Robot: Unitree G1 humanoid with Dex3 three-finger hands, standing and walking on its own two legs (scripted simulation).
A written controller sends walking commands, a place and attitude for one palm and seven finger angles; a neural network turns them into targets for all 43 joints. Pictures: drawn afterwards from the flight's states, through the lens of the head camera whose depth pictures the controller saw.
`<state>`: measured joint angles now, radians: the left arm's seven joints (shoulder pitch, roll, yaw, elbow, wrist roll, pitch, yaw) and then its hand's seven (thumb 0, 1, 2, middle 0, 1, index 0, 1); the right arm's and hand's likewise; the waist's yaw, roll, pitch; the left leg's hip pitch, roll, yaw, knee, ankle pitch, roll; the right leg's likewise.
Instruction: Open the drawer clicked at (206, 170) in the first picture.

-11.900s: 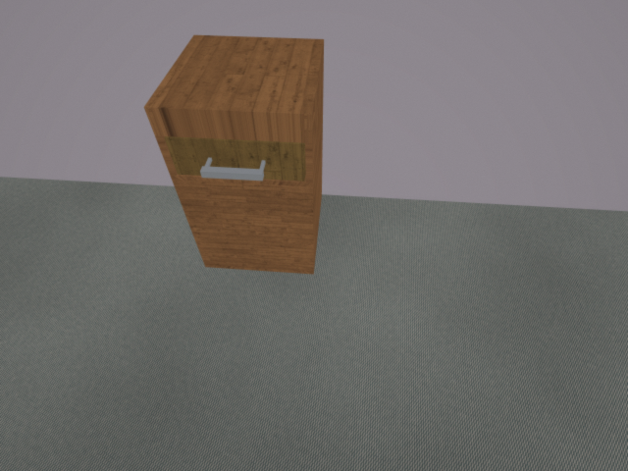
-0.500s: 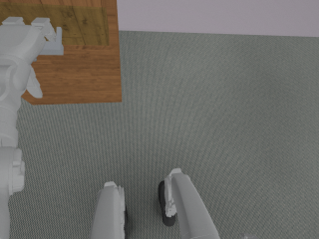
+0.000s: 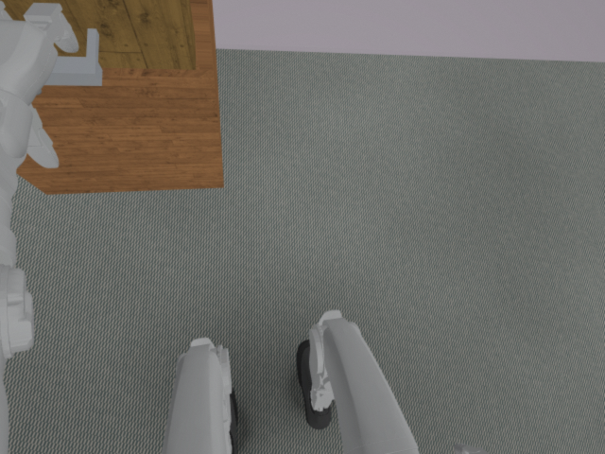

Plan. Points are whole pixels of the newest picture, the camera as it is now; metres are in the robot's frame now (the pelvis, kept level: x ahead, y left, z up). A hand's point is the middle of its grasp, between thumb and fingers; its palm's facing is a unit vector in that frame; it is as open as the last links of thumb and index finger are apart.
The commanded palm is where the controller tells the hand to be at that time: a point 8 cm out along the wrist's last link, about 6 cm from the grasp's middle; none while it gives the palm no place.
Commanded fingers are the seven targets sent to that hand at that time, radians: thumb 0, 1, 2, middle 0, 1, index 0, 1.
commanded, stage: lower the fingers behind the handle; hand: left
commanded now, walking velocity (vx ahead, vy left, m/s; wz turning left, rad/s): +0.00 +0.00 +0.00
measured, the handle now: (19, 53) +0.61 +0.29 -0.02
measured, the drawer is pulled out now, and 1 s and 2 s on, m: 0.00 0.00 0.04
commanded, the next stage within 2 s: close the thumb around the handle in 0.66 s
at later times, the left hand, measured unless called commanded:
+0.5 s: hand (29, 103) +0.56 +0.29 -0.04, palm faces -0.10 +0.01 -0.99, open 13.8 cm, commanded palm +0.56 +0.25 +0.00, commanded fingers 0.00 -0.50 0.30 -0.30 -1.20 -0.30 -1.20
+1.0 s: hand (27, 101) +0.56 +0.29 -0.04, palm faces -0.05 +0.00 -1.00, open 12.2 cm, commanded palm +0.57 +0.24 +0.00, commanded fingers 0.00 0.23 0.61 -0.35 -1.28 -0.35 -1.28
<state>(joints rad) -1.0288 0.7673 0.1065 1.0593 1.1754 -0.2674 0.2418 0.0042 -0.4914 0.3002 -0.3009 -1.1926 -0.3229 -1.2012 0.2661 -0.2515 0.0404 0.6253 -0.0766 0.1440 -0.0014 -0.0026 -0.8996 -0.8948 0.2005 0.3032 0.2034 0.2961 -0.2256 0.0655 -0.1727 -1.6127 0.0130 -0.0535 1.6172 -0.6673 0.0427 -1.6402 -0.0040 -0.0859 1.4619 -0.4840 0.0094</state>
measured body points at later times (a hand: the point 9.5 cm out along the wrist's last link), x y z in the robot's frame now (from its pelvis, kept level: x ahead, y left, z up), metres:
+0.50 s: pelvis -0.02 +0.00 -0.03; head +0.22 +0.03 +0.35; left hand +0.56 +0.28 +0.01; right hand -0.01 -0.27 -0.14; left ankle +0.02 +0.09 -0.54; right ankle +0.09 -0.13 -0.54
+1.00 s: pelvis -0.02 +0.00 -0.03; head +0.22 +0.05 +0.35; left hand +0.56 +0.29 +0.01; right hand +0.00 -0.26 -0.14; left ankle +0.02 +0.09 -0.54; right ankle +0.09 -0.13 -0.54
